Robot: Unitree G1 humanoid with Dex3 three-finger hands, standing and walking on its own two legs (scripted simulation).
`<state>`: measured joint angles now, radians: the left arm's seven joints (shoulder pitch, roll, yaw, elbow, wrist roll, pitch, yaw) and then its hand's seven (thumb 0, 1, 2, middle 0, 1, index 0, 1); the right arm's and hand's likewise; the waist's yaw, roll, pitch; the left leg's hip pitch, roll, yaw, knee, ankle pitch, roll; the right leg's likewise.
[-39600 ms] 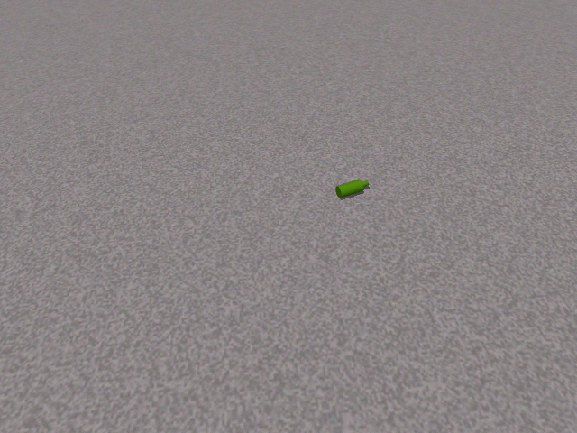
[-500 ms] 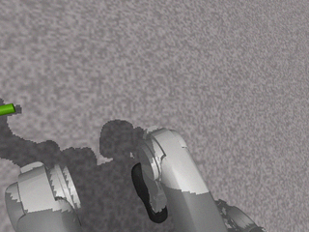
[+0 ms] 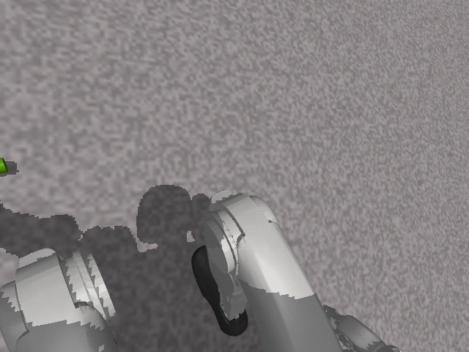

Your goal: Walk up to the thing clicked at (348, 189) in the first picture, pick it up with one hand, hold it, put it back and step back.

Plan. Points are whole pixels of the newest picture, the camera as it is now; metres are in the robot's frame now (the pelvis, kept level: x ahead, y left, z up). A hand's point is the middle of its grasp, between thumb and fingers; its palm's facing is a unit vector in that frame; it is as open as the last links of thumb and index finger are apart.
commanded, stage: open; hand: left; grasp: from above
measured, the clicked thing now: out of the picture +0.45 +0.32 -0.27
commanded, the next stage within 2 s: withdraw in 0.74 s
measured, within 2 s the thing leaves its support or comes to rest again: neither
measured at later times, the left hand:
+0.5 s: hand out of the picture +0.44 +0.34 -0.23, palm faces -0.44 -0.13 -0.89, open 12.3 cm
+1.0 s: hand out of the picture +0.45 +0.34 -0.23, palm faces -0.40 -0.11 -0.91, open 13.7 cm
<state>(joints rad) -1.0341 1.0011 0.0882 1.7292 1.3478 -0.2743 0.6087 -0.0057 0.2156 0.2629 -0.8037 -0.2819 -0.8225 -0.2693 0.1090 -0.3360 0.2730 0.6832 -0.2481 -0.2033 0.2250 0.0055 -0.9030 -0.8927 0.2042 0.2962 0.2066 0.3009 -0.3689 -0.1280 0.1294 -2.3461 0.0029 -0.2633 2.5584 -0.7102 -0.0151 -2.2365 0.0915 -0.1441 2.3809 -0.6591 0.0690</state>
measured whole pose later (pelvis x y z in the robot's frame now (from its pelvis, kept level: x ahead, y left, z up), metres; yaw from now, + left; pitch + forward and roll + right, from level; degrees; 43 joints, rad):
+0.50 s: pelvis +0.00 +0.00 +0.00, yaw +0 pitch +28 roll -14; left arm -1.02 1.01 0.11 1.68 1.32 -0.26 0.58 0.00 -0.21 0.74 -0.36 -0.70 -0.36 -0.70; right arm 0.09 -0.34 0.27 0.66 -0.24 -0.20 0.23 0.01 -0.90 -0.89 0.20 0.30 0.21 0.30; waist -0.37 -0.13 0.14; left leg -2.34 0.00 -0.27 2.55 -0.71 -0.02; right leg -2.23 0.09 -0.15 2.37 -0.66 0.07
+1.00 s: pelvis +0.00 +0.00 +0.00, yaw +0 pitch +28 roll -14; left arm -1.01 1.01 0.12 1.64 1.34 -0.26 0.59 0.00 -0.44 0.94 -0.13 -0.96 -0.14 -0.95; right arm 0.11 -0.34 0.27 0.66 -0.25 -0.20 0.23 0.01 -0.90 -0.89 0.20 0.30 0.21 0.30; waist -0.36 -0.13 0.14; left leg -2.35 0.00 -0.27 2.55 -0.71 -0.02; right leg -2.24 0.09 -0.15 2.37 -0.66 0.07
